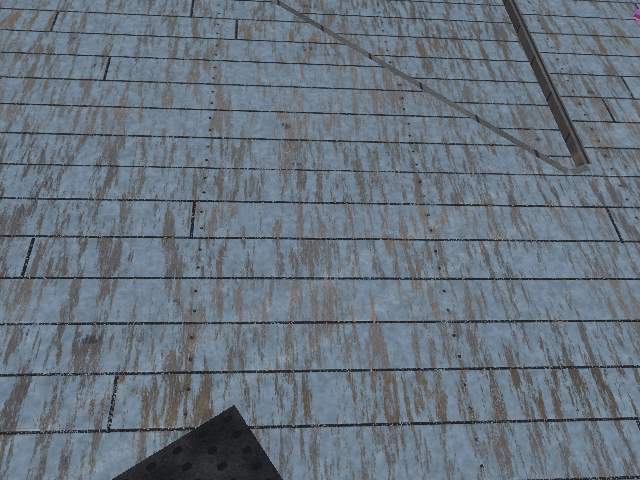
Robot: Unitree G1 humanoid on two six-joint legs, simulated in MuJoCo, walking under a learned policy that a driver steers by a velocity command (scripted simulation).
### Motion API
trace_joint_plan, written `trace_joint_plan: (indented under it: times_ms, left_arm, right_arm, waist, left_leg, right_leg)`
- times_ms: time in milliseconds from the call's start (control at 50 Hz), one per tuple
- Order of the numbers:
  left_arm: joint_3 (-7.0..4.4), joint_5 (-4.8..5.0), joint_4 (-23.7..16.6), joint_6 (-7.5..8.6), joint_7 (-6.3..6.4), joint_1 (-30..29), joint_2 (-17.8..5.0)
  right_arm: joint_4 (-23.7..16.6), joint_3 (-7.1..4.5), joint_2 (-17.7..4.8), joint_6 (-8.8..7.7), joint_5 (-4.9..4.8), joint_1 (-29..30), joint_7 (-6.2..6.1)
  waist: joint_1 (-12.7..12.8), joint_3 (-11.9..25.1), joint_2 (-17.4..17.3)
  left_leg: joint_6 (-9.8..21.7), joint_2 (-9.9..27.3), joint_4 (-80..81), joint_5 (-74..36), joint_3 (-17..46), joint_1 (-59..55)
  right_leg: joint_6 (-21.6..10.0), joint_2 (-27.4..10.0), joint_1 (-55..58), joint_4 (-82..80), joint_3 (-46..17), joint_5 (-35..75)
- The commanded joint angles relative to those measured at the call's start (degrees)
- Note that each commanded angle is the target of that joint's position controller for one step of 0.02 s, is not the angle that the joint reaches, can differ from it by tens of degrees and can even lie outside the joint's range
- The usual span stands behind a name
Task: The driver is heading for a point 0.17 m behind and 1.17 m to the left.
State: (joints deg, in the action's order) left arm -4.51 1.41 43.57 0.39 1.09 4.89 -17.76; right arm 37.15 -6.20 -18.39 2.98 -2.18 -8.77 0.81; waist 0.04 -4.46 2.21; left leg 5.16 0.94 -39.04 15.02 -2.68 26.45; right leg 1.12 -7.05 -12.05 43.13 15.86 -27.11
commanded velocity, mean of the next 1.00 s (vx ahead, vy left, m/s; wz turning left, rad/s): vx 0.85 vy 0.00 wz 0.97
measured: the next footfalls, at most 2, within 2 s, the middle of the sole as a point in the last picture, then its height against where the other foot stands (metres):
right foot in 0.40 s outside the picture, level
left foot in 0.86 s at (174, 406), level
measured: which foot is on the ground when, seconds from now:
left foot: down 0.00-0.38, up 0.40-0.84, down 0.86-1.00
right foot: up 0.00-0.38, down 0.40-0.84, up 0.86-1.00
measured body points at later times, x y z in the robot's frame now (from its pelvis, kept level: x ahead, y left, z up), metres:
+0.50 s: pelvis +0.27 -0.01 +0.02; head +0.29 -0.01 +0.47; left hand +0.29 +0.31 -0.07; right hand +0.50 -0.23 -0.08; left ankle +0.14 +0.06 -0.64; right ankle +0.31 -0.12 -0.71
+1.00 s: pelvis +0.58 +0.25 +0.00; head +0.61 +0.26 +0.45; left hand +0.43 +0.48 -0.10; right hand +0.86 +0.15 -0.13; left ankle +0.56 +0.24 -0.71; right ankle +0.68 +0.09 -0.61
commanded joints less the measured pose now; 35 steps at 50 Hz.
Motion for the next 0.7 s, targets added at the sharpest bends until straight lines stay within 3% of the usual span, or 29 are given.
trace_joint_plan:
  times_ms: [20, 40, 60, 80, 100, 120, 140, 180, 220, 260, 300, 340, 360, 380, 400, 420, 440, 460, 480, 520, 540, 620, 700]
  left_arm:
    - [-0.11, 0.53, -9.6, 2.89, -1.23, -7.1, -3.1]
    - [-0.87, 2.27, -9.9, 4.83, -1.94, -10.6, -6.4]
    - [-1.09, 1.27, -9.0, 5.99, -2.10, -9.9, -6.5]
    - [-1.25, -0.51, -7.8, 6.63, -1.98, -8.7, -6.1]
    - [-1.55, -1.35, -7.0, 6.90, -2.02, -8.0, -5.9]
    - [0.11, -7.11, -5.2, 3.02, -2.81, -2.9, -3.9]
    - [0.16, -7.05, -4.9, 1.17, -2.97, -2.5, -3.1]
    - [0.90, -5.00, -6.4, -0.53, -3.06, -4.3, -2.5]
    - [1.22, -3.62, -8.2, -0.66, -3.03, -8.1, -2.4]
    - [1.23, -3.13, -9.7, -0.11, -2.73, -10.8, -2.6]
    - [1.06, -2.47, -10.5, 0.53, -2.27, -11.0, -3.1]
    - [0.71, -1.65, -10.0, 1.21, -1.63, -6.4, -4.0]
    - [0.26, -1.52, -8.6, 1.58, -1.19, -0.9, -4.7]
    - [-0.70, -1.86, -6.4, 2.11, -0.50, 7.2, -7.0]
    - [-2.12, -3.52, -4.8, 2.85, 0.41, 16.8, -12.1]
    - [-3.00, -5.09, -5.3, 2.83, 0.75, 18.6, -17.6]
    - [-2.77, -5.07, -6.6, 2.59, 0.27, 11.9, -14.2]
    - [-1.50, -4.30, -7.6, 2.44, -0.08, 9.7, -8.9]
    - [-0.76, -3.96, -6.8, 2.50, -0.27, 10.2, -6.5]
    - [-0.06, -3.56, -3.9, 3.17, -0.25, 14.0, -5.0]
    - [0.02, -3.37, -2.7, 3.70, -0.58, 16.2, -4.6]
    - [0.73, -3.22, 0.4, 5.17, -1.47, 20.2, -2.5]
    - [0.98, -3.32, 3.7, 5.66, -0.82, 24.7, -2.7]
  right_arm:
    - [-0.9, -4.61, -15.9, -3.46, 0.69, -17.1, -0.06]
    - [-1.1, -3.30, -12.5, -5.56, 1.06, -14.5, 0.02]
    - [-1.6, -2.32, -10.3, -6.45, 0.71, -11.9, -0.04]
    - [-2.0, -1.66, -8.8, -6.49, 0.21, -9.3, -0.23]
    - [-2.5, -1.20, -7.7, -6.34, 0.32, -7.1, -0.82]
    - [-1.1, -1.32, -9.7, -5.03, 4.24, -6.6, -0.89]
    - [-1.2, -1.22, -8.7, -4.74, 4.11, -7.3, -0.52]
    - [-0.7, -1.19, -8.7, -4.44, 3.42, -10.1, 0.20]
    - [-0.5, -1.46, -9.1, -4.23, 3.39, -11.9, 0.66]
    - [-0.3, -1.70, -9.6, -4.31, 3.49, -12.9, 0.87]
    - [-0.5, -1.79, -9.7, -4.63, 3.48, -12.0, 1.11]
    - [-1.5, -1.69, -9.4, -5.08, 3.27, -7.9, 1.19]
    - [-2.0, -1.60, -9.3, -5.21, 3.13, -5.3, 1.13]
    - [-2.2, -0.97, -7.4, -5.62, 3.22, -4.2, 0.99]
    - [-3.0, 0.62, -2.7, -6.63, 2.86, -3.2, 0.96]
    - [-6.2, 2.11, 1.1, -7.06, 1.20, -3.3, 0.76]
    - [-5.0, 2.35, -1.7, -6.13, 2.16, -4.6, 0.00]
    - [-3.9, 1.80, -4.4, -5.47, 3.73, -2.3, 0.34]
    - [-3.6, 1.64, -4.7, -5.18, 4.62, -1.0, 1.44]
    - [-3.7, 2.03, -3.5, -4.30, 5.02, 0.9, 3.60]
    - [-4.2, 2.44, -2.8, -3.99, 4.81, 1.8, 4.11]
    - [-6.6, 3.63, -1.5, -3.57, 4.39, 8.7, 4.73]
    - [-8.7, 5.16, 0.0, -3.29, 4.41, 17.7, 5.77]
  waist:
    - [-6.6, 12.2, -16.7]
    - [-6.0, 8.0, -12.3]
    - [-4.0, 7.0, -8.2]
    - [-2.0, 6.2, -5.3]
    - [-0.6, 6.4, -5.3]
    - [0.7, 5.8, -9.0]
    - [0.0, 6.4, -7.1]
    - [-1.3, 5.7, -6.4]
    - [-3.3, 4.0, -7.0]
    - [-5.1, 3.4, -7.9]
    - [-5.2, 3.9, -8.4]
    - [-2.1, 4.3, -8.6]
    - [1.3, 4.9, -7.3]
    - [5.4, 6.6, -4.0]
    - [9.8, 11.1, 6.3]
    - [8.0, 14.0, 19.6]
    - [3.9, 9.4, 13.5]
    - [3.4, 6.2, 5.3]
    - [3.0, 4.4, 1.4]
    - [3.3, 2.8, 3.6]
    - [3.5, 2.6, 4.7]
    - [3.2, -0.2, 2.5]
    - [4.2, -4.2, 0.8]
  left_leg:
    - [22.0, 16.7, 31.5, 45.6, 59.4, -35.9]
    - [19.1, 18.5, 33.3, 45.9, 58.4, -33.1]
    - [16.0, 16.8, 30.9, 38.6, 53.0, -28.8]
    - [13.5, 14.1, 28.6, 30.6, 46.2, -23.1]
    - [11.6, 10.7, 27.9, 25.4, 40.3, -18.7]
    - [8.6, 5.7, 27.8, 14.8, 31.1, -15.3]
    - [8.4, 2.0, 26.6, 10.3, 27.1, -12.9]
    - [10.0, 0.7, 26.4, 10.6, 27.5, -11.1]
    - [10.6, 1.6, 27.3, 13.4, 30.6, -11.6]
    - [10.5, 2.2, 26.5, 13.9, 32.9, -13.2]
    - [10.0, 2.5, 24.6, 13.4, 34.7, -13.2]
    - [8.2, 1.9, 22.4, 13.0, 35.5, -8.0]
    - [6.8, 0.8, 18.8, 13.1, 34.7, -3.3]
    - [4.9, -2.1, 11.0, 13.5, 31.8, 3.6]
    - [2.7, -8.3, -7.0, 13.8, 23.2, 10.7]
    - [1.0, -13.1, -22.1, 18.1, 14.7, 22.9]
    - [0.9, -5.7, -30.6, 10.4, 11.9, 26.6]
    - [0.6, -3.1, -33.1, 5.5, 10.7, 25.7]
    - [0.1, -1.3, -32.1, 2.4, 10.3, 24.2]
    - [-0.5, 1.2, -32.9, -1.2, 8.7, 24.0]
    - [-0.5, 1.6, -34.1, -3.0, 8.0, 24.8]
    - [-0.3, 1.7, -33.8, -9.0, 5.7, 27.3]
    - [1.1, 0.2, -20.1, -9.7, -3.4, 23.3]
  right_leg:
    - [-1.4, 9.5, -41.8, 32.4, -20.3, -9.8]
    - [-3.4, 7.5, -43.7, 32.6, -22.6, -5.7]
    - [-4.2, 6.1, -40.2, 29.5, -23.1, -1.9]
    - [-4.1, 4.6, -34.9, 23.6, -23.4, 1.2]
    - [-3.7, 4.2, -28.9, 17.7, -23.4, 4.7]
    - [-1.4, 2.8, -23.4, 15.3, -19.0, 9.1]
    - [0.1, 3.7, -19.9, 13.9, -17.1, 11.7]
    - [2.9, 4.7, -19.2, 9.1, -15.9, 11.5]
    - [4.6, 5.4, -20.1, 2.6, -16.4, 12.0]
    - [4.9, 6.1, -19.8, -3.3, -17.5, 13.0]
    - [4.3, 6.9, -16.2, -7.6, -18.7, 14.0]
    - [3.0, 7.3, -5.7, -12.0, -19.5, 14.5]
    - [2.3, 7.5, 3.0, -14.6, -18.9, 15.5]
    - [1.6, 6.2, 14.2, -15.5, -18.8, 13.6]
    - [0.2, -3.8, 25.3, -20.0, -29.1, 0.6]
    - [-2.9, -17.2, 30.1, -32.4, -56.9, -23.2]
    - [-5.3, -19.6, 23.3, -33.4, -62.3, -26.3]
    - [-5.1, -17.0, 18.8, -31.1, -54.3, -21.5]
    - [-4.2, -13.4, 15.6, -30.4, -43.7, -12.8]
    - [-2.5, -8.3, 14.4, -31.4, -30.4, 0.4]
    - [-2.2, -7.6, 14.8, -31.4, -27.0, 5.8]
    - [-1.3, -6.7, 13.8, -32.8, -15.0, 24.9]
    - [0.2, -4.1, 13.6, -35.2, -4.5, 42.4]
